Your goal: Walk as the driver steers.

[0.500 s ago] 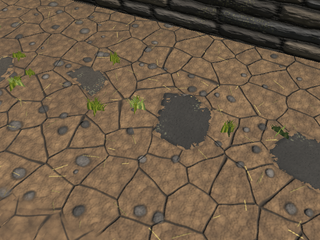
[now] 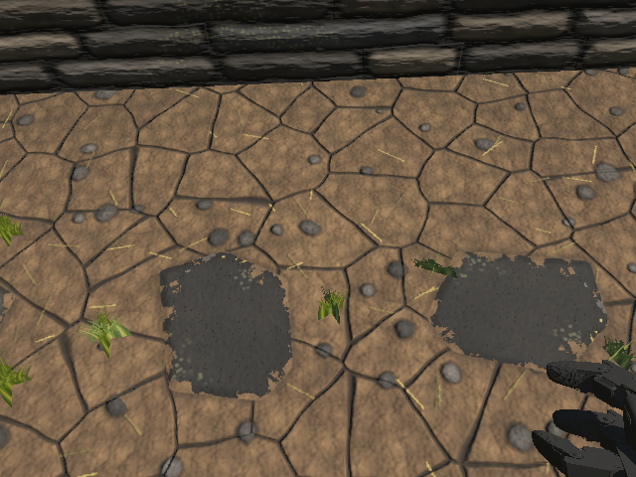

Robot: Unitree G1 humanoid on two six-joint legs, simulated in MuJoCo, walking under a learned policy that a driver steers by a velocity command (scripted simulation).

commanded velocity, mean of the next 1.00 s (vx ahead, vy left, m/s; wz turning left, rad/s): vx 0.13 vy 0.00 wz -0.75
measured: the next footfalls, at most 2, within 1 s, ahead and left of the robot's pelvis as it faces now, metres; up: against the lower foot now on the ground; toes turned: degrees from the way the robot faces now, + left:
left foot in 0.14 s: +0.24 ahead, +0.14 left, +0.00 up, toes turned -20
right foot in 0.54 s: +0.06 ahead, -0.08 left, +0.00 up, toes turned -34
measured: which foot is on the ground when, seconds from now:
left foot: up 0.00-0.12, down 0.14-0.54, up 0.56-1.00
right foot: down 0.00-0.12, up 0.14-0.52, down 0.54-1.00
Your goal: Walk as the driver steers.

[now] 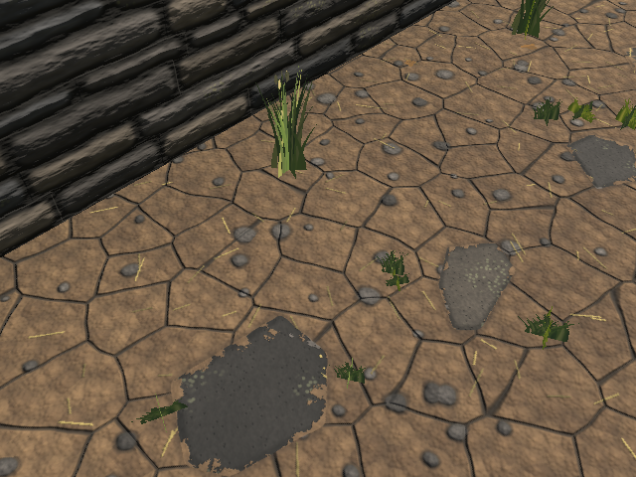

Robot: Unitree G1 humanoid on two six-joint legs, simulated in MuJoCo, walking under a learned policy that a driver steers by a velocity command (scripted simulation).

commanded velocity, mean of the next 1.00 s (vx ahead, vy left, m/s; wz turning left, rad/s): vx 0.44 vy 0.00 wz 0.04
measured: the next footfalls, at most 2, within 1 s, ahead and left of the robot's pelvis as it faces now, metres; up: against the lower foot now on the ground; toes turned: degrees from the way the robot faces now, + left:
left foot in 0.02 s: +0.02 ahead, +0.12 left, +0.00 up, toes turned +0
right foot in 0.40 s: +0.41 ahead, -0.11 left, +0.00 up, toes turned +1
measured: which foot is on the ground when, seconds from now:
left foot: up 0.00-0.00, down 0.02-0.42, up 0.44-0.80, down 0.82-1.00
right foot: down 0.00-0.00, up 0.02-0.38, down 0.40-0.86, up 0.88-1.00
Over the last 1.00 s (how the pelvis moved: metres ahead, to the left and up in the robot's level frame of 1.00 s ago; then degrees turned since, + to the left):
0.14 0.01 0.00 -43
